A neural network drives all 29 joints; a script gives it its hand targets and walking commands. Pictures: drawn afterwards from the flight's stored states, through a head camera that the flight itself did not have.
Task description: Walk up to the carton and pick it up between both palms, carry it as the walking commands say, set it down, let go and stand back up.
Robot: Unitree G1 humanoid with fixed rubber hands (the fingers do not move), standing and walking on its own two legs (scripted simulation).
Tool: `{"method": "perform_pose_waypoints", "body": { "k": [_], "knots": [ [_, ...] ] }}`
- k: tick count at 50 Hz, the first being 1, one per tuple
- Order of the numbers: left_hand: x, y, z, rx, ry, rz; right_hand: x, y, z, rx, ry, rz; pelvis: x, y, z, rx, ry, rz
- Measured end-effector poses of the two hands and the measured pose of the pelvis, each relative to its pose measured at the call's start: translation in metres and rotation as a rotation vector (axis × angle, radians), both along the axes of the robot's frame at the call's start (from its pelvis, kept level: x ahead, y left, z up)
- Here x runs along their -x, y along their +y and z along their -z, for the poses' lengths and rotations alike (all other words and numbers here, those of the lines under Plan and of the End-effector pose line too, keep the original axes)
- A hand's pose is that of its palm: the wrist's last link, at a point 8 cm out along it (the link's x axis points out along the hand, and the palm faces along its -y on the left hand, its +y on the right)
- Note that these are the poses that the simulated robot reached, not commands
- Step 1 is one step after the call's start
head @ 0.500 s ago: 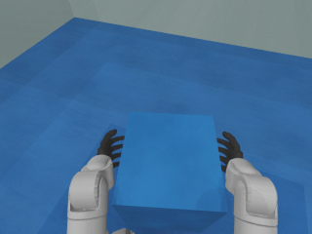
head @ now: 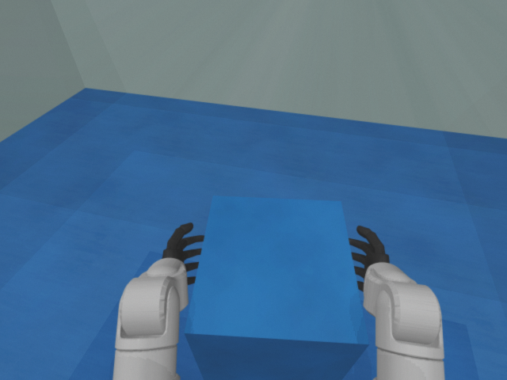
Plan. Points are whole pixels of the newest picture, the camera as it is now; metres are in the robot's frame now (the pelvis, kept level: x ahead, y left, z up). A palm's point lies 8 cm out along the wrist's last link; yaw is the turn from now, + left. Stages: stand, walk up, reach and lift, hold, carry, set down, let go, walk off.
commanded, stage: carry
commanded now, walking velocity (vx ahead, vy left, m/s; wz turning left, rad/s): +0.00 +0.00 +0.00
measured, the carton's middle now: (271, 298) +0.27 +0.00 +0.02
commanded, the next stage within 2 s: none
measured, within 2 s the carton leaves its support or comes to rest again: neither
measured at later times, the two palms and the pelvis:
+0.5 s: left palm (168, 287) +0.24 +0.14 +0.09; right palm (377, 285) +0.25 -0.15 +0.10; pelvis -0.02 +0.00 +0.00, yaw -1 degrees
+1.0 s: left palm (144, 286) +0.25 +0.18 +0.09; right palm (350, 286) +0.25 -0.11 +0.09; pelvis -0.02 +0.03 +0.00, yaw +0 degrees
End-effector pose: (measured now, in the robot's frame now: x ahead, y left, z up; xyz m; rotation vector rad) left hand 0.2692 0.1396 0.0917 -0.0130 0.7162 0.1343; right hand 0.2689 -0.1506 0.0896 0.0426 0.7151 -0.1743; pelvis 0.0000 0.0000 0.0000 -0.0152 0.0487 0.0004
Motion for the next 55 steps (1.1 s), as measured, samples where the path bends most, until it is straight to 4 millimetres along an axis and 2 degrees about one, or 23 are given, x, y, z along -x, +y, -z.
{"method": "perform_pose_waypoints", "body": {
  "k": [5,11,18,34,44,55],
  "knots": [
    [0.007,-0.027,0.002,-0.02,0.017,0.039,0.017,-0.027,0.005,-0.022,0.017,0.039,0.011,-0.016,-0.001,-0.017,-0.01,0.011],
    [0.013,-0.033,-0.005,-0.008,-0.014,0.038,0.023,-0.033,-0.003,-0.016,-0.015,0.042,0.019,-0.022,-0.001,-0.017,-0.016,0.018],
    [0.021,-0.017,-0.002,0.015,-0.001,0.009,0.023,-0.017,-0.007,0.008,-0.002,0.011,0.022,-0.016,-0.002,-0.013,-0.018,0.019],
    [0.025,0.023,0.006,0.034,-0.002,-0.018,0.02,0.023,-0.003,0.03,-0.003,-0.019,0.026,0.017,-0.001,-0.015,-0.016,0.013],
    [0.023,0.035,0.006,0.026,-0.013,-0.014,0.02,0.035,-0.002,0.028,-0.014,-0.019,0.025,0.03,-0.001,-0.017,-0.015,0.009],
    [0.022,0.04,0.007,0.017,-0.016,-0.014,0.017,0.04,0.002,0.025,-0.016,-0.024,0.023,0.035,-0.001,-0.017,-0.015,0.007]
  ]
}}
